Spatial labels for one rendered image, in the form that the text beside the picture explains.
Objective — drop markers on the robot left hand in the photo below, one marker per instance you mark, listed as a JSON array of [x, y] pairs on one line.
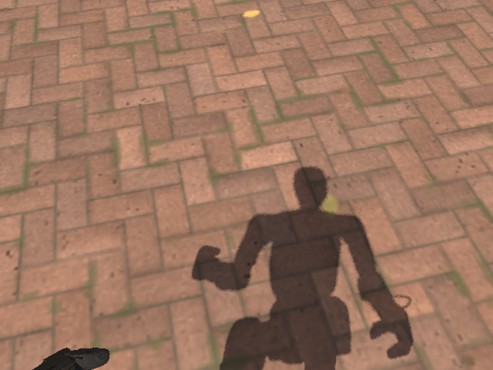
[[81, 359]]

